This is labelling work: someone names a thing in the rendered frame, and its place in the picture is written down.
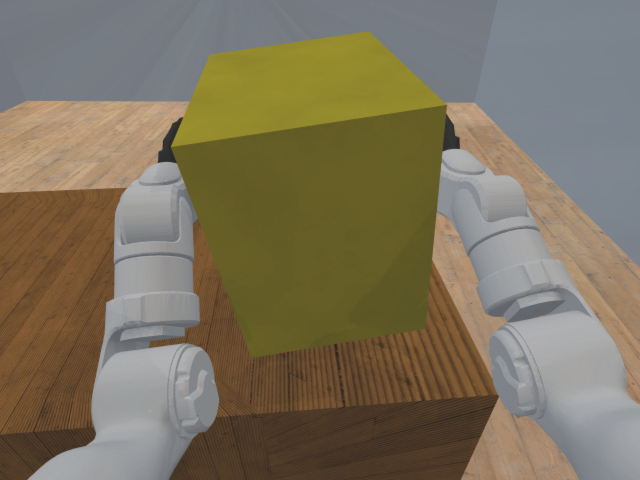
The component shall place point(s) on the pedestal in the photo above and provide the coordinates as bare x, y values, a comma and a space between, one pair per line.
406, 406

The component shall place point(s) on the right robot upper arm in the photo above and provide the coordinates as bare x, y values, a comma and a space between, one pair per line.
562, 371

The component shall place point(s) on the robot right forearm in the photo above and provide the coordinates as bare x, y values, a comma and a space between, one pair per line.
518, 278

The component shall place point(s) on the left robot hand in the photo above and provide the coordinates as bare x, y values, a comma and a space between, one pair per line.
166, 154

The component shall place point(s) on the right robot hand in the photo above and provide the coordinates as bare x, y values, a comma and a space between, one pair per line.
450, 140

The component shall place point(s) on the left robot upper arm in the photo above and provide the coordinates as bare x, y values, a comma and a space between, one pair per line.
148, 406

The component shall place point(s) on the carton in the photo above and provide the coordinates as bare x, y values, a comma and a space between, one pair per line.
314, 169

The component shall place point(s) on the robot left forearm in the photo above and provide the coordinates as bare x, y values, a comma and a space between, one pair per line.
153, 257

